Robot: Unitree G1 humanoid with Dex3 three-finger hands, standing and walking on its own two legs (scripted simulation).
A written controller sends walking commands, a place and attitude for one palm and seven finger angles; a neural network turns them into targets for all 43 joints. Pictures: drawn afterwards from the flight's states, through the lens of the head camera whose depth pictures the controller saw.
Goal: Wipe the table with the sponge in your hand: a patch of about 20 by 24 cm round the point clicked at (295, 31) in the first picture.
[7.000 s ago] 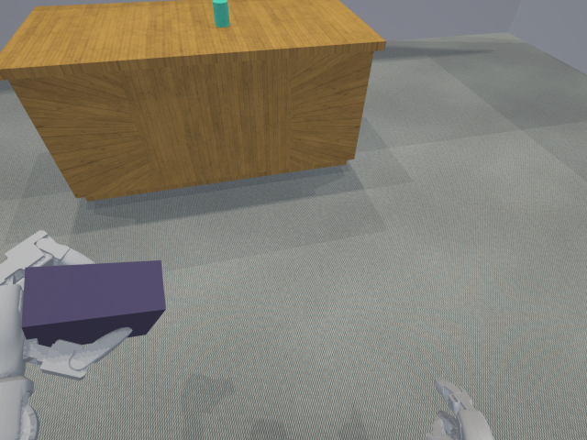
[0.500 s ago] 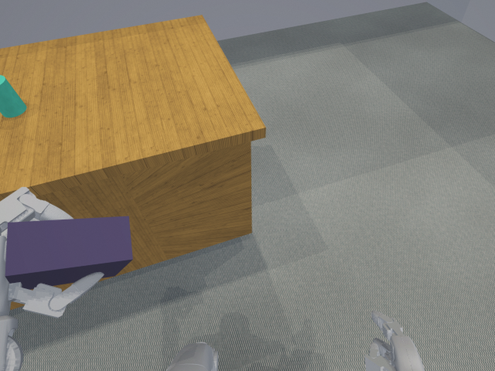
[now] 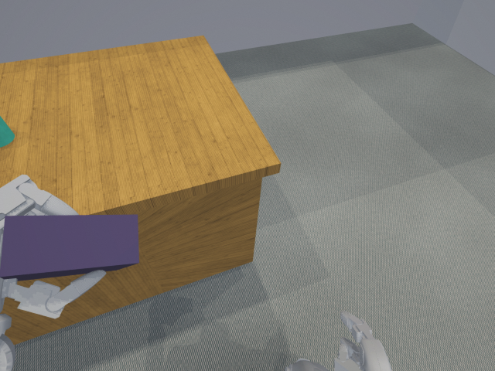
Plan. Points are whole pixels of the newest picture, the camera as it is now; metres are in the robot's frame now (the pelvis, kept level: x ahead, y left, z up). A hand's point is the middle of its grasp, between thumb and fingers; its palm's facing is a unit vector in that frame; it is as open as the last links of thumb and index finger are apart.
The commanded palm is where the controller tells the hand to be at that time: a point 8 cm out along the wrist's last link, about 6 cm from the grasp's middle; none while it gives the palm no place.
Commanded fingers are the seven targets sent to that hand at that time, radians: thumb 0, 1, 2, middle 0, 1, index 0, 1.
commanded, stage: take the last steps up to it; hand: left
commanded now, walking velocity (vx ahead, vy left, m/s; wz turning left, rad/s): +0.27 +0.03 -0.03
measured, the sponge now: (90, 247) +0.22 +0.20 +0.16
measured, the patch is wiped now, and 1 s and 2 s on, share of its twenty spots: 0.00 0.00 0.00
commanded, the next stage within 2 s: come to a stop and stand still in 0.96 s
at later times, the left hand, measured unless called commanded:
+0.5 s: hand (107, 183) +0.30 +0.20 +0.18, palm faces +0.34 -0.79 -0.51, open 9.5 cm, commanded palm +0.24 +0.25 +0.17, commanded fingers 0.00 0.10 1.30 -1.20 -1.60 -1.20 -1.60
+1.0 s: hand (115, 162) +0.34 +0.21 +0.17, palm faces +0.43 -0.77 -0.47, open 9.5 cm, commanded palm +0.29 +0.25 +0.17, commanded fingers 0.00 0.10 1.30 -1.20 -1.60 -1.20 -1.60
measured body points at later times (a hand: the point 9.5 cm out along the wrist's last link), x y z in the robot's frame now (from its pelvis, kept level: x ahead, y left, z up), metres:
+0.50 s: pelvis +0.08 -0.03 +0.00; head +0.12 -0.04 +0.45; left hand +0.27 +0.24 +0.21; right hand +0.24 -0.29 -0.09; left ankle +0.15 +0.12 -0.71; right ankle +0.07 -0.09 -0.74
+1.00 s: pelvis +0.13 -0.03 -0.01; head +0.16 -0.06 +0.44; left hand +0.31 +0.25 +0.20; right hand +0.30 -0.23 -0.12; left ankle +0.14 +0.09 -0.72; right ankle +0.14 -0.12 -0.74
